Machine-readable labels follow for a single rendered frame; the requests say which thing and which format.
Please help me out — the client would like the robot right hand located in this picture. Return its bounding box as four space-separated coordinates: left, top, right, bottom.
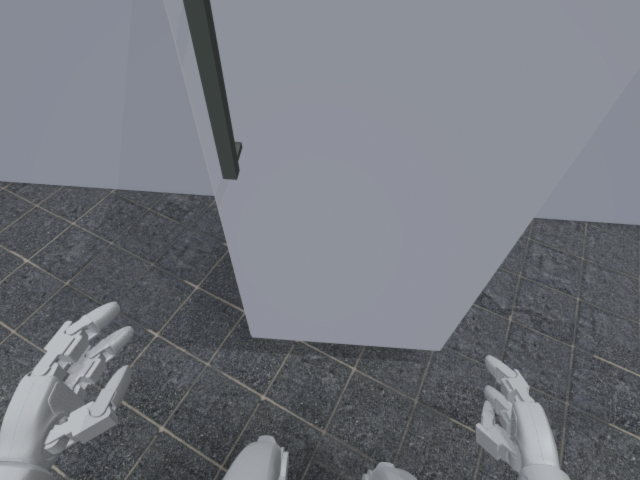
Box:
476 355 560 475

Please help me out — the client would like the robot left hand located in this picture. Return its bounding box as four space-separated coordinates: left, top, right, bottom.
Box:
0 302 134 470

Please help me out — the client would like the handle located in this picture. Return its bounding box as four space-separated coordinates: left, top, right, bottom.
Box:
183 0 242 180

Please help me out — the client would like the robot left thigh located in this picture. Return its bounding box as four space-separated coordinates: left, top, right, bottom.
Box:
222 442 289 480

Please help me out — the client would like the fridge door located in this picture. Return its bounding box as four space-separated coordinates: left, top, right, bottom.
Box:
165 0 640 351

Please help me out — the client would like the left robot shin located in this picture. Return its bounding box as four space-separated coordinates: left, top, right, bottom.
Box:
257 435 277 444

